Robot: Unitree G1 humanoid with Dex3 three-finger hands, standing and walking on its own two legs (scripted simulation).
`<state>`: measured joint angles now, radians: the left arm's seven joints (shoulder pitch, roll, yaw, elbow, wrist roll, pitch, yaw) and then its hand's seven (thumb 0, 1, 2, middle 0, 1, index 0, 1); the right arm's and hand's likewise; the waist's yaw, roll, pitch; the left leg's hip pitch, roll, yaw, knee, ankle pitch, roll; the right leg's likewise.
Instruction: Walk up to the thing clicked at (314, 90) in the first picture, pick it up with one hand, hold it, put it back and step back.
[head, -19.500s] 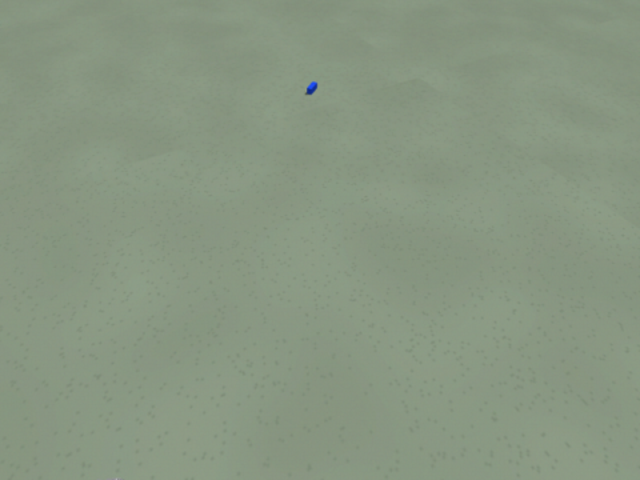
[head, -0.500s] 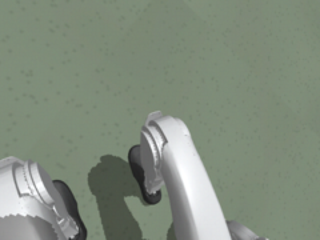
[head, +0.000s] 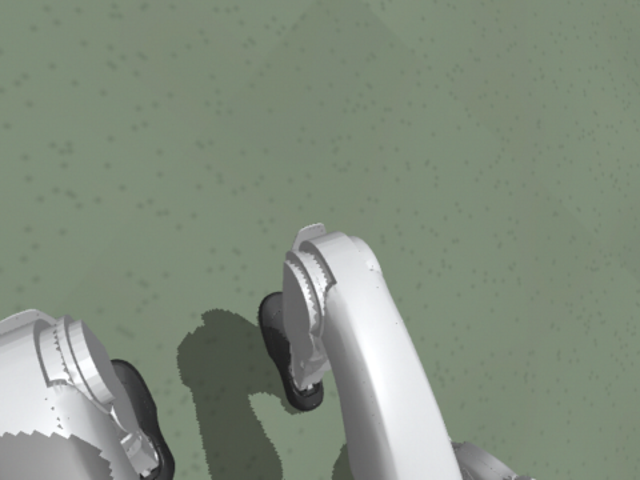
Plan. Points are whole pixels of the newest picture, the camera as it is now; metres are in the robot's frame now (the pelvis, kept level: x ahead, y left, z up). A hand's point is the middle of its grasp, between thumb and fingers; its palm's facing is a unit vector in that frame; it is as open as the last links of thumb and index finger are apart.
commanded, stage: rise first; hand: left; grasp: from above
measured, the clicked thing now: out of the picture +0.49 +0.29 -0.31
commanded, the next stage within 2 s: approach in 0.86 s
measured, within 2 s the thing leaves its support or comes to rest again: neither
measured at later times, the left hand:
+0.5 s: hand out of the picture +0.45 +0.31 -0.19, palm faces +0.04 -0.47 -0.88, open 12.2 cm
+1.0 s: hand out of the picture +0.45 +0.31 -0.19, palm faces +0.02 -0.46 -0.89, open 12.1 cm
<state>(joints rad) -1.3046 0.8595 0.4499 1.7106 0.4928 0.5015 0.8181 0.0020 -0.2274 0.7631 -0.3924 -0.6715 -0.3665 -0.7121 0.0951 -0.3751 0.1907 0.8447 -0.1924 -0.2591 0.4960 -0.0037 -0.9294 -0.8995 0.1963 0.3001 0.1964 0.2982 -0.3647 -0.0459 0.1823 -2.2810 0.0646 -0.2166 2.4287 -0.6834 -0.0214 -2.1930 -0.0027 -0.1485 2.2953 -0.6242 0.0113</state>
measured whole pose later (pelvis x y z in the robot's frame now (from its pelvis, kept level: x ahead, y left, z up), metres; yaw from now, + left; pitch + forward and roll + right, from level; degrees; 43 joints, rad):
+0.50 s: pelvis +0.00 +0.00 +0.00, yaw +0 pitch +29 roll -10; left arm -1.32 0.86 0.46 1.73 0.49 0.49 0.82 0.00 -0.20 0.74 -0.41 -0.64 -0.39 -0.68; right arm 0.10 -0.38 0.19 0.85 -0.20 -0.26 0.49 0.00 -0.93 -0.90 0.20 0.30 0.20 0.30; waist -0.37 -0.04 0.19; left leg -2.28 0.07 -0.21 2.42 -0.68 -0.03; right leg -2.20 0.00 -0.15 2.29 -0.62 0.01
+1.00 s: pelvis +0.00 +0.00 +0.00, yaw +0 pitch +29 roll -10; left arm -1.31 0.83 0.44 1.74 0.50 0.49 0.82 0.00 -0.19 0.73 -0.42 -0.64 -0.39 -0.68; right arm 0.10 -0.37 0.17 0.86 -0.20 -0.26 0.49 0.00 -0.92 -0.90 0.20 0.30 0.20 0.30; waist -0.37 -0.03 0.17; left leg -2.27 0.06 -0.21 2.42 -0.68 -0.03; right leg -2.19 0.00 -0.14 2.29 -0.62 0.01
